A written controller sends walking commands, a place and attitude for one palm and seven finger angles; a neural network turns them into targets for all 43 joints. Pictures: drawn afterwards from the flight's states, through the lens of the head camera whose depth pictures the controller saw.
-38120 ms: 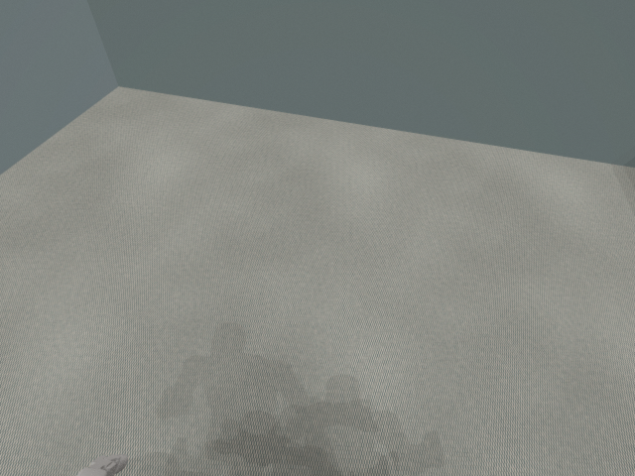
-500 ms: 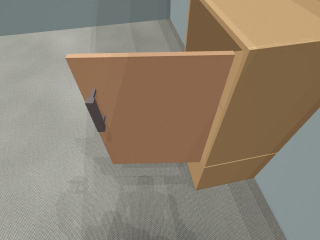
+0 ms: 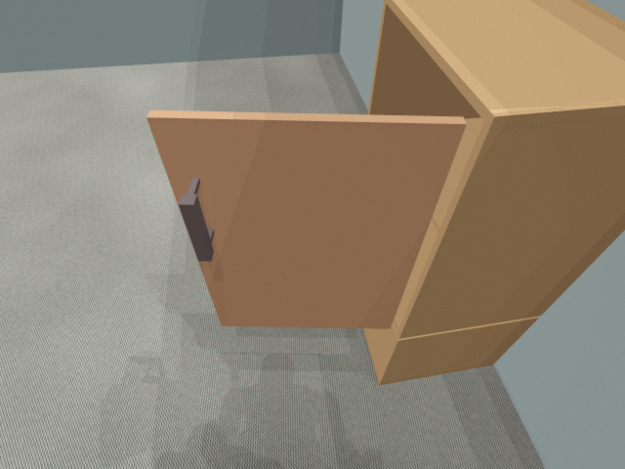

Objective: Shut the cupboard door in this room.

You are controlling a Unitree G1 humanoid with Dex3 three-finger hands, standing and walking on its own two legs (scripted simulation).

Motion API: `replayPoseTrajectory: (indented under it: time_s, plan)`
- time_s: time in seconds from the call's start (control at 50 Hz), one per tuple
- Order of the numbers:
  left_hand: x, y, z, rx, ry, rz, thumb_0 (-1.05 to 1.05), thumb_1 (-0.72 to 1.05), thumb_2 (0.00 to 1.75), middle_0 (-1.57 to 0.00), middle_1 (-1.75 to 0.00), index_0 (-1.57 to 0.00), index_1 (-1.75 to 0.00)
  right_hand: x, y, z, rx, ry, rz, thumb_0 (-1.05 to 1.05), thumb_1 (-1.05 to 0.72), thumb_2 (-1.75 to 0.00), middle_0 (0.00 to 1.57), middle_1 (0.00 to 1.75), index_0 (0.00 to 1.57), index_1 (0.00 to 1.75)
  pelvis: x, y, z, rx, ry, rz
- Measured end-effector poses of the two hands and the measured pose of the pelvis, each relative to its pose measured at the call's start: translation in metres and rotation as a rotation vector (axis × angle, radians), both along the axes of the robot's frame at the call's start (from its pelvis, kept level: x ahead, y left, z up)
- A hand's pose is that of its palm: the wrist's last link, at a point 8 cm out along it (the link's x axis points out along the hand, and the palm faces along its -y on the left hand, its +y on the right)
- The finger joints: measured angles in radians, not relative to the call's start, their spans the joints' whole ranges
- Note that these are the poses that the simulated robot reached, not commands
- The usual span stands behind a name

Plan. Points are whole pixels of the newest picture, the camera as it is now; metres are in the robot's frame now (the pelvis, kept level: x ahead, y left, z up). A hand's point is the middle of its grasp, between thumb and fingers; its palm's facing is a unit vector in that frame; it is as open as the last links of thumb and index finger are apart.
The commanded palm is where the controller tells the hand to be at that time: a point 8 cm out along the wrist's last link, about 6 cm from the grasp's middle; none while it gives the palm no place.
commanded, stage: raise the hand and make a fist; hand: left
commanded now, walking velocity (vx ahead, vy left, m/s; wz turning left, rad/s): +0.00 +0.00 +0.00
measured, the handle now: (200, 220) +0.46 +0.22 +0.02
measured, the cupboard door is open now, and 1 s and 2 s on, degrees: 80 80 80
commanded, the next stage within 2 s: bring the fist close to the handle in 1.84 s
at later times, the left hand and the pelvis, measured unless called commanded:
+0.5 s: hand out of the picture +0.12 +0.19 -0.03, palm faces +0.16 -0.99 -0.04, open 5.4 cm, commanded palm +0.11 +0.23 -0.03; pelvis -0.06 +0.00 -0.11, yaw +4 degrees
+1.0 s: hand (167, 441) +0.16 +0.19 -0.02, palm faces -0.04 -1.00 -0.01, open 3.3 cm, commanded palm +0.13 +0.25 +0.00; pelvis -0.05 +0.02 -0.08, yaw +2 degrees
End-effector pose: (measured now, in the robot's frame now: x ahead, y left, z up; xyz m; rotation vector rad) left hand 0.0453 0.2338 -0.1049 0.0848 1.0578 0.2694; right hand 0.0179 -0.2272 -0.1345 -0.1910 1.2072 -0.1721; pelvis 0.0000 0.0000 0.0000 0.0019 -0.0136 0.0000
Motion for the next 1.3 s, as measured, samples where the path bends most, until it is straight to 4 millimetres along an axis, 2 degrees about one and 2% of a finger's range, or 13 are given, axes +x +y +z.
replayPoseTrajectory:
  time_s: [0.1,0.18,0.24,0.34,0.4,0.56,0.68,0.8,0.88,0.96,1.04,1.2,1.3]
  plan:
    - [0.101,0.002,0.089,0.067,-0.625,-0.036,0.01,0.91,0.9,-0.24,-0.34,-0.23,-0.34,0.053,-0.017,0.014,-0.028,-0.329,0.03,0.01,-0.92,-0.9,0.2,0.3,0.2,0.3,-0.01,0.005,-0.009,0.001,0.042,0.048]
    - [0.136,-0.008,0.115,-0.008,-1.0,-0.126,0.01,0.92,0.9,-0.28,-0.39,-0.28,-0.39,0.1,-0.025,0.028,-0.049,-0.536,0.094,0.01,-0.91,-0.9,0.2,0.3,0.2,0.3,-0.025,0.001,-0.029,0.014,0.134,0.03]
    - [0.119,-0.019,0.095,-0.095,-1.118,-0.206,0.0,0.91,0.9,-0.33,-0.44,-0.32,-0.44,0.129,-0.027,0.037,-0.066,-0.635,0.166,0.01,-0.91,-0.9,0.2,0.3,0.2,0.3,-0.033,-0.003,-0.05,0.02,0.182,0.022]
    - [0.055,-0.016,0.034,-0.13,-0.923,-0.184,0.0,0.91,0.9,-0.42,-0.54,-0.41,-0.53,0.167,-0.018,0.035,-0.083,-0.725,0.271,0.01,-0.91,-0.9,0.2,0.3,0.2,0.3,-0.043,-0.005,-0.08,0.002,0.216,0.039]
    - [0.029,-0.001,0.029,-0.045,-0.877,-0.123,0.01,0.9,0.9,-0.47,-0.6,-0.47,-0.59,0.18,-0.001,0.024,-0.063,-0.749,0.322,0.01,-0.91,-0.9,0.2,0.3,0.2,0.3,-0.048,-0.005,-0.093,-0.023,0.23,0.057]
    - [0.072,-0.008,0.098,0.006,-1.249,-0.272,0.02,0.91,0.9,-0.61,-0.75,-0.61,-0.75,0.157,0.045,-0.023,0.066,-0.677,0.328,0.01,-0.9,-0.9,0.2,0.3,0.2,0.3,-0.062,-0.002,-0.107,-0.069,0.245,0.071]
    - [0.097,-0.021,0.067,-0.162,-0.89,-0.33,0.01,0.9,0.9,-0.72,-0.87,-0.72,-0.87,0.102,0.041,-0.031,0.094,-0.516,0.153,0.01,-0.9,-0.9,0.2,0.3,0.21,0.3,-0.056,0.005,-0.089,-0.04,0.235,0.041]
    - [0.081,0.023,0.087,0.012,-0.941,-0.131,0.02,0.9,0.9,-0.83,-0.99,-0.83,-0.99,0.075,0.014,-0.021,-0.005,-0.44,0.116,0.01,-0.9,-0.9,0.2,0.3,0.2,0.3,-0.045,0.009,-0.078,-0.039,0.231,0.032]
    - [0.081,0.032,0.104,0.06,-1.111,-0.158,0.02,0.91,0.9,-0.9,-1.07,-0.9,-1.07,0.079,0.0,-0.022,-0.058,-0.438,0.168,0.01,-0.9,-0.9,0.2,0.3,0.2,0.3,-0.046,0.013,-0.083,-0.054,0.239,0.048]
    - [0.09,0.014,0.09,-0.061,-1.067,-0.266,0.01,0.91,0.9,-0.98,-1.15,-0.97,-1.15,0.095,-0.001,-0.015,-0.076,-0.488,0.167,0.01,-0.9,-0.9,0.2,0.3,0.2,0.3,-0.047,0.018,-0.084,-0.06,0.238,0.051]
    - [0.094,0.009,0.083,-0.109,-0.958,-0.302,0.01,0.91,0.9,-1.05,-1.23,-1.05,-1.23,0.113,0.01,0.002,-0.066,-0.556,0.15,0.01,-0.9,-0.9,0.2,0.3,0.2,0.3,-0.043,0.02,-0.077,-0.052,0.227,0.041]
    - [0.097,0.043,0.126,0.04,-1.122,-0.16,0.02,0.9,0.9,-1.2,-1.39,-1.2,-1.39,0.142,0.041,0.019,0.008,-0.623,0.231,0.01,-0.9,-0.9,0.2,0.3,0.2,0.3,-0.035,0.021,-0.067,-0.061,0.205,0.054]
    - [0.105,0.028,0.107,-0.061,-1.01,-0.253,0.01,0.91,0.9,-1.26,-1.46,-1.25,-1.45,0.145,0.048,0.017,0.031,-0.607,0.25,0.01,-0.9,-0.9,0.2,0.3,0.2,0.3,-0.034,0.023,-0.064,-0.064,0.198,0.06]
